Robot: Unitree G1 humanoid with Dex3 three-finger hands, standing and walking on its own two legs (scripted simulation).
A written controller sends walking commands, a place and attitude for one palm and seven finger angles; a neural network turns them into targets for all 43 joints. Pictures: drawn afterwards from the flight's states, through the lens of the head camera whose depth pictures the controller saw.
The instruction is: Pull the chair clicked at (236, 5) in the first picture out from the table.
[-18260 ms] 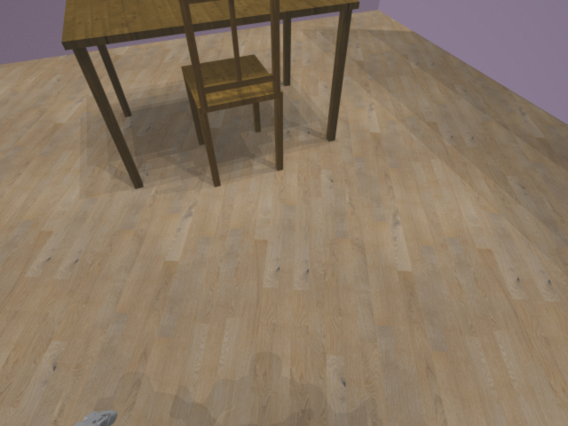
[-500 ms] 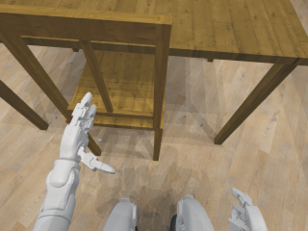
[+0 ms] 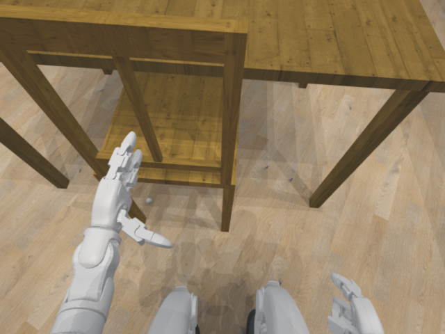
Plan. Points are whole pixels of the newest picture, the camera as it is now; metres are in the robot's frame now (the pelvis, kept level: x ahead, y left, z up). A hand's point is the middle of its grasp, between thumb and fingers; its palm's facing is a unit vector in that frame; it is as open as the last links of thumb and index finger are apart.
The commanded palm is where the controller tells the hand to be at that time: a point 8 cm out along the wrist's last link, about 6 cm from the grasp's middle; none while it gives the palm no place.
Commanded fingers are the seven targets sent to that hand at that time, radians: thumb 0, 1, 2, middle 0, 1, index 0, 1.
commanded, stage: aim the fingers beside a spindle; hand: left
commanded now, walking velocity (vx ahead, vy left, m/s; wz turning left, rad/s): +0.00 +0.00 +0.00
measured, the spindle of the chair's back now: (143, 119) +0.49 +0.17 +0.04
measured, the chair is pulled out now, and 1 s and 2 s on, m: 0.00 0.00 0.00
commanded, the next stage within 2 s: push the fingers through the gap in 0.10 s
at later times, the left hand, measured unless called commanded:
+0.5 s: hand (147, 185) +0.36 +0.14 +0.02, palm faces -0.08 -1.00 -0.04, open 16.9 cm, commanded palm +0.35 +0.20 +0.03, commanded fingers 0.00 -0.50 0.30 -0.06 -0.08 -0.06 -0.08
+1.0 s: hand (150, 164) +0.41 +0.15 +0.02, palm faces -0.07 -1.00 -0.04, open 16.8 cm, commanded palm +0.39 +0.19 +0.02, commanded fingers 0.00 -0.50 0.30 -0.06 -0.08 -0.06 -0.08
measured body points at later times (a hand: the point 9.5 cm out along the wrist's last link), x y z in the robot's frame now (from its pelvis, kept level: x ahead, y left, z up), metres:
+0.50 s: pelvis +0.00 +0.00 +0.00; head +0.12 +0.01 +0.43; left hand +0.36 +0.20 +0.03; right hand +0.15 -0.25 -0.11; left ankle +0.01 +0.11 -0.62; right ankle +0.05 -0.12 -0.62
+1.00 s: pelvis -0.02 +0.00 -0.01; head +0.12 +0.01 +0.42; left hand +0.40 +0.20 +0.02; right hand +0.11 -0.26 -0.12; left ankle +0.01 +0.11 -0.62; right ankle +0.05 -0.12 -0.62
